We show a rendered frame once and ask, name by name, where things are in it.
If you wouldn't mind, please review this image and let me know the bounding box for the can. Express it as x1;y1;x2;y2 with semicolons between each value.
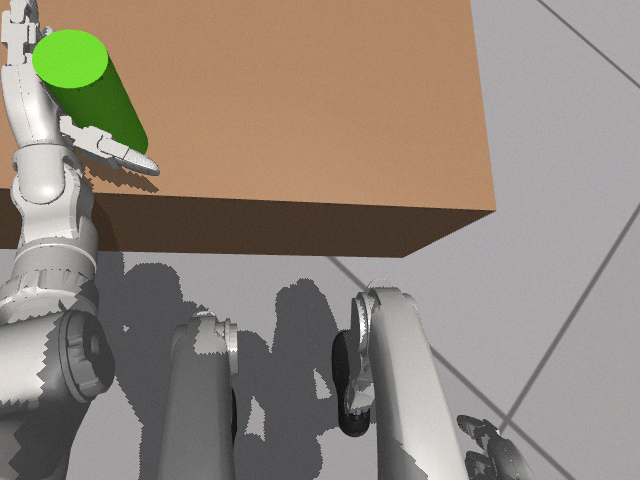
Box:
32;30;148;166

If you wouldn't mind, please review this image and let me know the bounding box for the left robot arm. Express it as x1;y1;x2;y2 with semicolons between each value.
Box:
0;143;115;480

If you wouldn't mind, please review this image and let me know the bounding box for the right robot foot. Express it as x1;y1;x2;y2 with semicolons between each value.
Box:
332;330;370;437

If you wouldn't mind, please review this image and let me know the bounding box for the right robot hand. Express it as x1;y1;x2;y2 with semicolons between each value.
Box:
457;415;536;480

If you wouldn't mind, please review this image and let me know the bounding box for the left robot hand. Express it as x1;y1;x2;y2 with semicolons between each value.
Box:
0;0;160;176

